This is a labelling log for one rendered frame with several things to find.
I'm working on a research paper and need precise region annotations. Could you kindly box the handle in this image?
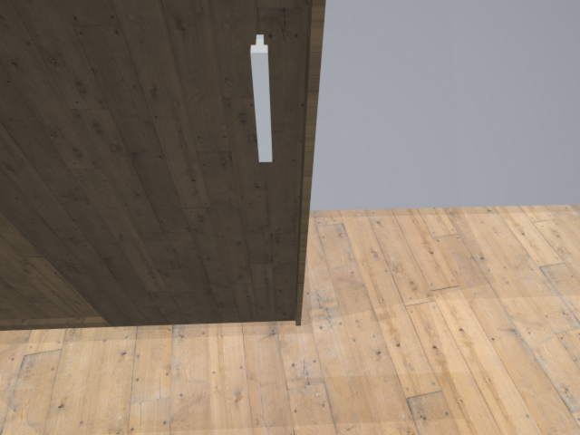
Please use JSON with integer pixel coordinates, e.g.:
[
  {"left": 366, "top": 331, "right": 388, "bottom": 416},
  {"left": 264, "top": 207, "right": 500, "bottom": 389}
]
[{"left": 250, "top": 34, "right": 272, "bottom": 162}]

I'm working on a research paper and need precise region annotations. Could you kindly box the wardrobe door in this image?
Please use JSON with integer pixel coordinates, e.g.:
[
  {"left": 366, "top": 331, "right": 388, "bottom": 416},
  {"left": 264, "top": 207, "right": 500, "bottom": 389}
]
[
  {"left": 0, "top": 213, "right": 100, "bottom": 320},
  {"left": 0, "top": 0, "right": 308, "bottom": 326}
]

